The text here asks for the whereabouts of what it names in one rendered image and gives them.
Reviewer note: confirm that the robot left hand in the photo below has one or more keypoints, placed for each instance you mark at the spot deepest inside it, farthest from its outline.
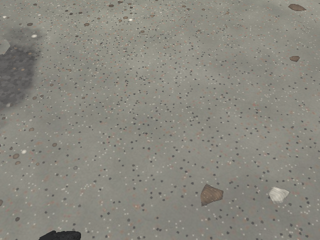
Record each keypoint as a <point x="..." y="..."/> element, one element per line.
<point x="63" y="235"/>

